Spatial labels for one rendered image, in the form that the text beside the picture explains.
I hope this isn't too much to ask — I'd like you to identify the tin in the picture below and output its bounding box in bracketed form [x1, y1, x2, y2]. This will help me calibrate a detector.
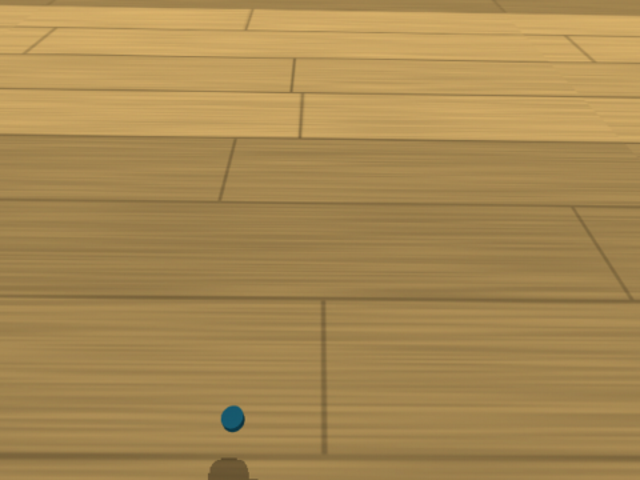
[221, 406, 245, 432]

